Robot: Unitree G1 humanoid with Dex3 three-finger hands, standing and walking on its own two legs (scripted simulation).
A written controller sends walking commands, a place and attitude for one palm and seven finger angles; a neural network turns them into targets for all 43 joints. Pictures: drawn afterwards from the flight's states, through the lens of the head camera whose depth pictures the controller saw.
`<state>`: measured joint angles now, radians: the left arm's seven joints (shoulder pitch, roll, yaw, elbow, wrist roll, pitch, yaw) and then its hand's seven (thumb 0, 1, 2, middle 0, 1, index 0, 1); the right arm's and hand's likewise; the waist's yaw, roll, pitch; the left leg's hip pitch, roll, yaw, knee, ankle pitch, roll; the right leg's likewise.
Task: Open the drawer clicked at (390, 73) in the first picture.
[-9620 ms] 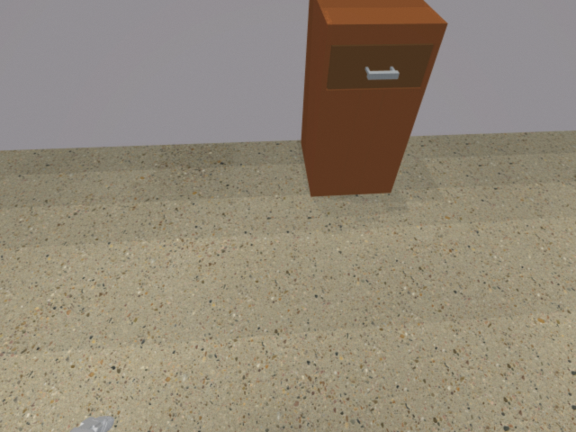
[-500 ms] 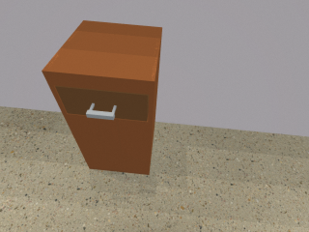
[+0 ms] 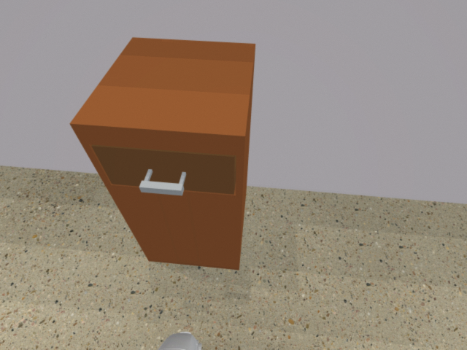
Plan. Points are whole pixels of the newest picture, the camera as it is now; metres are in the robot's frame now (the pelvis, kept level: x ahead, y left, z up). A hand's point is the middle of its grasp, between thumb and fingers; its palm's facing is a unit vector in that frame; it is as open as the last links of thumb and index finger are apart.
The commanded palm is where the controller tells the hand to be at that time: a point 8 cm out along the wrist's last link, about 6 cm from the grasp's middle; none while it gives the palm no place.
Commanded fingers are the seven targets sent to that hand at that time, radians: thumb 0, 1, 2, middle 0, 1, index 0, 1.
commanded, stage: come to a stop and stand still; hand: left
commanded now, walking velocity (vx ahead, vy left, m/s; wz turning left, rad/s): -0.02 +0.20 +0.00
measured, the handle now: (164, 181) +0.52 +0.23 -0.12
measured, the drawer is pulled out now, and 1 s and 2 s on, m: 0.00 0.00 0.00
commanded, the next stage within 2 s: look again from close up in 1.06 s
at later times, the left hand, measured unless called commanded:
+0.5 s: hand out of the picture +0.04 +0.22 -0.18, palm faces +0.00 -0.98 -0.22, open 7.3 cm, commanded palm none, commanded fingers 0.00 0.90 0.90 -0.20 -0.30 -0.20 -0.30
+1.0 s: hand out of the picture -0.02 +0.13 -0.18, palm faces +0.07 -0.99 -0.15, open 7.3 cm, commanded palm none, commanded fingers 0.00 0.90 0.90 -0.20 -0.30 -0.20 -0.30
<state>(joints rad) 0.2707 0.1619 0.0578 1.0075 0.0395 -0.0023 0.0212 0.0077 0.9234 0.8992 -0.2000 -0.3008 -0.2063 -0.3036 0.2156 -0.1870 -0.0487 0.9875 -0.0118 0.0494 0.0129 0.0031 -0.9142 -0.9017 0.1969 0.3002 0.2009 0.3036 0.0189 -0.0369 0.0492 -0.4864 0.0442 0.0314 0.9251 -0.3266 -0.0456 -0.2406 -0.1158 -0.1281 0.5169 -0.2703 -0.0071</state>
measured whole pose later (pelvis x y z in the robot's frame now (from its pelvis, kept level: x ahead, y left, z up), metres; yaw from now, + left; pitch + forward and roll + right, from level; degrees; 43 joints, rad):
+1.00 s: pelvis +0.00 -0.01 +0.00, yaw +0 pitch -1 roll +1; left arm 0.33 0.09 0.01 1.14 0.01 -0.01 0.02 0.01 0.93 0.90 -0.20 -0.30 -0.20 -0.30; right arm 0.31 -0.09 0.01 1.15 -0.01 0.01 -0.05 0.00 -0.91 -0.90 0.20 0.30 0.20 0.30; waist 0.01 0.01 0.03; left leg -0.16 0.05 0.01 0.42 -0.24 -0.05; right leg -0.13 0.09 -0.12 0.39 -0.25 -0.13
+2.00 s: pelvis -0.03 +0.05 -0.03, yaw -1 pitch +6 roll +1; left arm 0.43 0.27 -0.14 0.07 0.76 0.04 0.41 0.03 0.79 0.84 -0.21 -0.39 -0.21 -0.40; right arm 0.20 -0.33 -0.06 0.65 -0.02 -0.12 -0.02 0.03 -0.92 -0.90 0.20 0.30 0.20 0.30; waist -0.02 0.08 -0.12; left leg -0.52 -0.07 0.14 0.73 -0.32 0.10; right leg -0.52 0.04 -0.01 0.80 -0.38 -0.06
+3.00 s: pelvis +0.00 +0.02 -0.01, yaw -1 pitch +3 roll +1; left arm 0.11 0.42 -0.10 0.03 0.96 0.05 0.22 0.00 -0.38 0.35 -0.31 -1.13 -0.32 -1.13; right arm 0.11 -0.27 -0.02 0.55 0.01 0.15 -0.01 0.01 -0.90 -0.90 0.20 0.30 0.20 0.30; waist 0.06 0.05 -0.06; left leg -0.34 -0.05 0.09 0.56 -0.29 0.06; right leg -0.32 0.08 -0.03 0.59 -0.33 -0.10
